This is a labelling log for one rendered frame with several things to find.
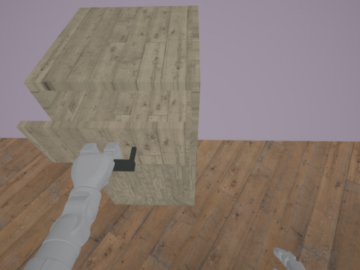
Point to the robot left forearm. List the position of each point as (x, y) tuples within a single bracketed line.
[(69, 232)]

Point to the handle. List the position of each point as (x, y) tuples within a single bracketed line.
[(126, 165)]

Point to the cabinet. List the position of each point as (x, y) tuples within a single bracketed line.
[(153, 48)]

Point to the robot left hand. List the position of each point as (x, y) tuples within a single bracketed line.
[(92, 168)]

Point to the robot right hand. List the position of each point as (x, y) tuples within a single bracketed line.
[(288, 259)]

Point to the drawer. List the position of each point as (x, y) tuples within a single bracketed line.
[(157, 123)]

